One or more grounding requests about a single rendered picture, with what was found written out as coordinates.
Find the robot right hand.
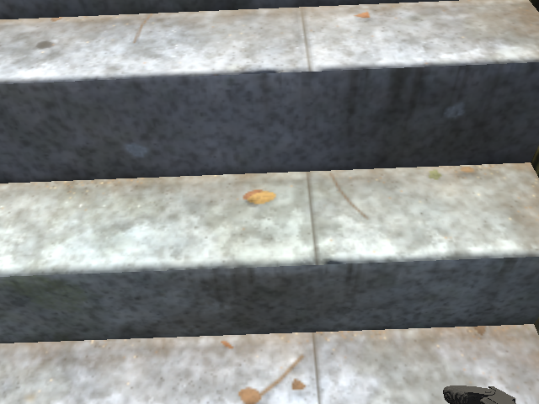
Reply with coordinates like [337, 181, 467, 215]
[443, 385, 516, 404]

